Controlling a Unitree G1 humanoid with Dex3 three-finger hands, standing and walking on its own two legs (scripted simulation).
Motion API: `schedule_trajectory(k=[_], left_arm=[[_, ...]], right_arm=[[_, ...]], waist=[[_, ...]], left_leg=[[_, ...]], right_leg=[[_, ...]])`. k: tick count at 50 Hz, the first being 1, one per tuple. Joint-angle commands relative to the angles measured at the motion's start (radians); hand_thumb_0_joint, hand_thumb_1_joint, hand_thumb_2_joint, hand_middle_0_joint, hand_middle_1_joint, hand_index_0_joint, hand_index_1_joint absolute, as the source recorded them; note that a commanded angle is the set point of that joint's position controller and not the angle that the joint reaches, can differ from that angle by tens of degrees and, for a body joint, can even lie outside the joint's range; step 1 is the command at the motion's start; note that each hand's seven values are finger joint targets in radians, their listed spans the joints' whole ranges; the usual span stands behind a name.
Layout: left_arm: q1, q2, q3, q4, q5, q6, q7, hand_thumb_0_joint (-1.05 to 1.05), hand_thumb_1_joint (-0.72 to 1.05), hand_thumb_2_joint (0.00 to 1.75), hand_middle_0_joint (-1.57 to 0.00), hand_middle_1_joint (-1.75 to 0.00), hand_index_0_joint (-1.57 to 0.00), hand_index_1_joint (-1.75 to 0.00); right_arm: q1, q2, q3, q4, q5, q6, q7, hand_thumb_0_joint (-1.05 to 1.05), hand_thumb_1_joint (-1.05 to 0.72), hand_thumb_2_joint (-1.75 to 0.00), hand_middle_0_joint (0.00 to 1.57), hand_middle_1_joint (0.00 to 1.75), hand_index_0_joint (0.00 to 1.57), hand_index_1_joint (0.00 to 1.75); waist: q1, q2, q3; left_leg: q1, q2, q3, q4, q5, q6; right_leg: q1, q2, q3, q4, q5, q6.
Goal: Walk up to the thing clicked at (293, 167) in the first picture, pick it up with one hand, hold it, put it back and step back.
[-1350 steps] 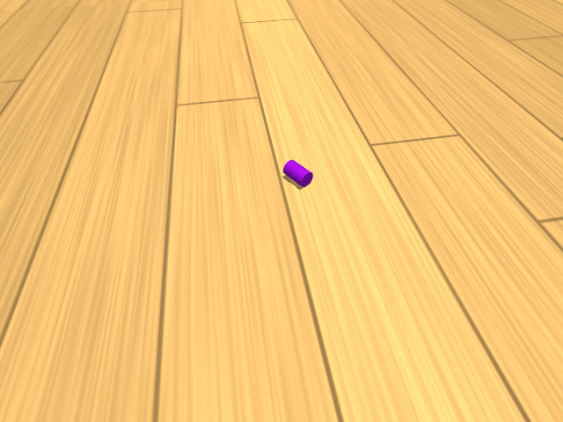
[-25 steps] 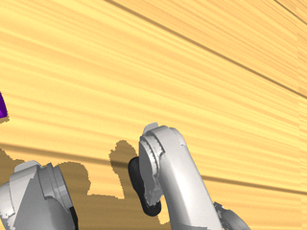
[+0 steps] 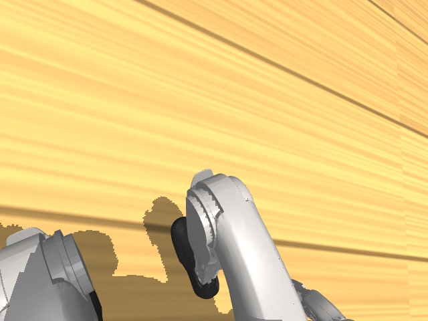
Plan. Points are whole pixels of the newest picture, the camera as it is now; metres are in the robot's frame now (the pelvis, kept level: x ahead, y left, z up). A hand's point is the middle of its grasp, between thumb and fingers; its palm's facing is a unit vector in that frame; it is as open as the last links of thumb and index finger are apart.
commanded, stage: open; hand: left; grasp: from above
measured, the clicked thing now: out of the picture +0.46 +0.32 -0.26
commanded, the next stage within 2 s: withdraw in 0.62 s
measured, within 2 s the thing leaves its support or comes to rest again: rests again in 0.24 s
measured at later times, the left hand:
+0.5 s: hand out of the picture +0.46 +0.32 -0.23, palm faces -0.46 -0.11 -0.88, open 13.5 cm
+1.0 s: hand out of the picture +0.48 +0.33 -0.19, palm faces -0.34 -0.10 -0.94, open 14.0 cm
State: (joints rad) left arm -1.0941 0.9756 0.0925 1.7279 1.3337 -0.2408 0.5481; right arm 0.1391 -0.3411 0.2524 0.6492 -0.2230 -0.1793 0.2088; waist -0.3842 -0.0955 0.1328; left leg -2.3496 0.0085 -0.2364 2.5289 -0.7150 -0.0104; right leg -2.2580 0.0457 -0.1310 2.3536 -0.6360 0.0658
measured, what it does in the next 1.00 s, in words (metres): stands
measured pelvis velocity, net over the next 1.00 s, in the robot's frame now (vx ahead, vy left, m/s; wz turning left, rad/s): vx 0.00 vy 0.00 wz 0.01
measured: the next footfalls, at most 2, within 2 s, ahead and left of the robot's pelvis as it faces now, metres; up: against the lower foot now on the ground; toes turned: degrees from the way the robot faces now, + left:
none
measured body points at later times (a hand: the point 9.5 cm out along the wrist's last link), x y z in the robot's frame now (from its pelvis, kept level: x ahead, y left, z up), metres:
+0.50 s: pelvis +0.00 +0.00 +0.00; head +0.28 +0.12 +0.34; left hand +0.48 +0.32 -0.18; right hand +0.05 -0.26 -0.06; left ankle +0.06 +0.13 -0.27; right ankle +0.12 -0.12 -0.27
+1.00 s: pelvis +0.00 +0.00 +0.01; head +0.26 +0.11 +0.35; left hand +0.49 +0.33 -0.14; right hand +0.06 -0.26 -0.06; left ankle +0.06 +0.13 -0.27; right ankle +0.12 -0.12 -0.27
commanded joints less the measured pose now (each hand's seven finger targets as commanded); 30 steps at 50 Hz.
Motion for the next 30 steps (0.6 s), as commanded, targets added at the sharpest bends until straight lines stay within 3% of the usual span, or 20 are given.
schedule_trajectory(k=[1,2,4,6,8,13,17,21,22,26,27,28,29,30], left_arm=[[-0.283,0.226,0.000,-0.140,-0.024,0.002,0.059,0.00,-0.11,0.72,-0.44,-0.65,-0.44,-0.65],[-0.282,0.210,-0.011,-0.124,-0.021,0.006,0.057,0.00,-0.14,0.71,-0.42,-0.65,-0.41,-0.65],[-0.275,0.219,-0.002,-0.128,-0.030,0.011,0.062,0.00,-0.20,0.75,-0.37,-0.68,-0.36,-0.69],[-0.281,0.206,-0.011,-0.131,-0.022,0.016,0.055,0.00,-0.25,0.77,-0.33,-0.73,-0.32,-0.73],[-0.277,0.199,-0.019,-0.142,-0.029,0.025,0.050,0.00,-0.30,0.83,-0.29,-0.77,-0.28,-0.78],[-0.259,0.213,0.004,-0.159,-0.032,0.038,0.033,0.00,-0.37,0.87,-0.22,-0.83,-0.21,-0.84],[-0.245,0.225,0.014,-0.164,-0.045,0.036,0.017,0.00,-0.42,0.92,-0.18,-0.89,-0.17,-0.90],[-0.253,0.223,0.008,-0.216,-0.054,0.023,0.013,0.00,-0.49,0.98,-0.11,-0.95,-0.10,-0.95],[-0.245,0.194,-0.013,-0.182,-0.050,0.025,0.008,0.00,-0.50,0.98,-0.10,-0.96,-0.10,-0.96],[-0.231,0.237,0.031,-0.173,-0.038,0.018,0.012,0.00,-0.55,1.04,-0.07,-0.98,-0.06,-1.00],[-0.248,0.235,0.030,-0.190,-0.042,0.013,0.015,0.00,-0.54,1.05,-0.08,-0.98,-0.06,-1.00],[-0.252,0.199,0.000,-0.189,-0.041,0.010,0.010,0.00,-0.54,1.03,-0.07,-0.99,-0.06,-1.00],[-0.261,0.221,0.015,-0.192,-0.046,0.004,0.016,0.00,-0.53,1.05,-0.08,-1.00,-0.06,-1.01],[-0.253,0.208,0.002,-0.183,-0.045,0.004,0.014,0.00,-0.54,1.04,-0.07,-1.00,-0.06,-1.01]], right_arm=[[0.197,-0.306,-0.090,0.025,0.005,-0.007,-0.012,0.00,-0.89,-0.90,0.20,0.30,0.20,0.30],[0.201,-0.305,-0.091,0.028,0.004,-0.010,-0.009,0.00,-0.89,-0.90,0.20,0.30,0.20,0.30],[0.196,-0.309,-0.092,0.033,0.005,-0.010,-0.010,0.00,-0.89,-0.90,0.20,0.30,0.20,0.30],[0.195,-0.315,-0.098,0.027,0.006,-0.013,-0.009,0.00,-0.89,-0.90,0.20,0.30,0.20,0.30],[0.188,-0.307,-0.094,0.031,0.007,-0.013,-0.004,0.00,-0.89,-0.90,0.20,0.30,0.20,0.30],[0.197,-0.318,-0.098,0.009,0.006,-0.011,0.000,0.00,-0.89,-0.90,0.20,0.30,0.20,0.30],[0.192,-0.319,-0.100,0.006,0.011,-0.005,-0.002,0.00,-0.89,-0.90,0.20,0.30,0.20,0.30],[0.191,-0.310,-0.097,0.001,0.013,0.004,-0.006,0.00,-0.89,-0.90,0.20,0.30,0.20,0.30],[0.200,-0.310,-0.097,0.013,0.014,0.004,-0.004,0.00,-0.89,-0.90,0.20,0.30,0.20,0.30],[0.213,-0.320,-0.105,0.013,0.009,0.012,-0.008,0.00,-0.89,-0.90,0.20,0.30,0.20,0.30],[0.201,-0.321,-0.104,0.004,0.013,0.015,-0.012,0.00,-0.89,-0.90,0.20,0.30,0.20,0.30],[0.189,-0.305,-0.097,-0.003,0.013,0.011,-0.009,0.00,-0.89,-0.90,0.20,0.30,0.20,0.30],[0.188,-0.313,-0.099,0.004,0.008,0.013,-0.011,0.00,-0.89,-0.90,0.20,0.30,0.20,0.30],[0.189,-0.310,-0.096,-0.002,0.012,0.012,-0.011,0.00,-0.89,-0.90,0.20,0.30,0.20,0.30]], waist=[[-0.037,0.470,-0.671],[-0.050,0.467,-0.652],[-0.030,0.478,-0.649],[-0.044,0.501,-0.639],[-0.035,0.509,-0.662],[-0.038,0.505,-0.668],[-0.031,0.511,-0.660],[-0.021,0.520,-0.719],[-0.035,0.507,-0.671],[-0.040,0.478,-0.658],[-0.032,0.471,-0.660],[-0.036,0.484,-0.656],[-0.038,0.482,-0.665],[-0.036,0.478,-0.658]], left_leg=[[0.473,0.016,0.111,-0.262,0.199,0.028],[0.466,0.017,0.113,-0.258,0.187,0.029],[0.477,0.017,0.103,-0.274,0.187,0.022],[0.503,0.018,0.098,-0.272,0.188,0.017],[0.510,0.020,0.096,-0.277,0.201,0.016],[0.513,0.016,0.102,-0.271,0.255,0.015],[0.506,0.017,0.101,-0.274,0.231,0.015],[0.526,0.015,0.107,-0.274,0.258,0.015],[0.509,0.014,0.109,-0.264,0.250,0.016],[0.495,0.016,0.109,-0.261,0.248,0.020],[0.484,0.015,0.106,-0.260,0.235,0.019],[0.486,0.014,0.112,-0.261,0.232,0.020],[0.482,0.015,0.109,-0.264,0.222,0.021],[0.483,0.015,0.108,-0.268,0.221,0.020]], right_leg=[[0.374,0.036,-0.119,-0.205,0.219,-0.084],[0.369,0.035,-0.116,-0.202,0.211,-0.083],[0.346,0.034,-0.122,-0.201,0.205,-0.088],[0.319,0.030,-0.125,-0.193,0.204,-0.091],[0.336,0.034,-0.123,-0.187,0.215,-0.092],[0.360,0.031,-0.123,-0.191,0.254,-0.091],[0.356,0.030,-0.122,-0.197,0.230,-0.096],[0.400,0.032,-0.119,-0.202,0.258,-0.094],[0.370,0.030,-0.120,-0.200,0.251,-0.094],[0.381,0.032,-0.119,-0.206,0.248,-0.091],[0.372,0.031,-0.120,-0.209,0.233,-0.095],[0.372,0.031,-0.114,-0.206,0.235,-0.094],[0.383,0.032,-0.119,-0.216,0.226,-0.092],[0.380,0.032,-0.117,-0.210,0.226,-0.093]])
